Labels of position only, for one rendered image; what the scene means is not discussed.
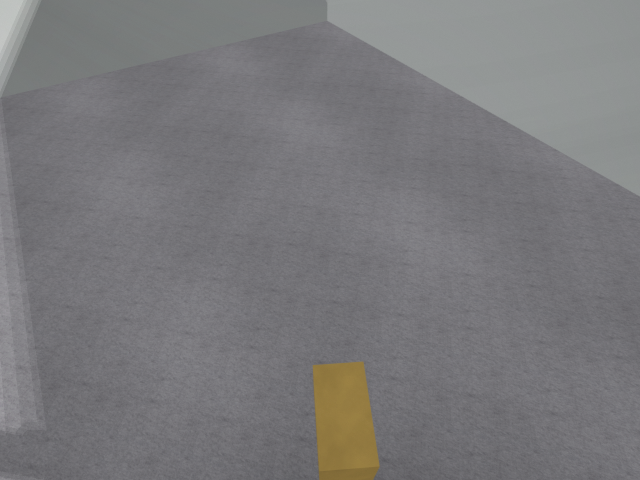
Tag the carton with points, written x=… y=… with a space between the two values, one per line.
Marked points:
x=346 y=441

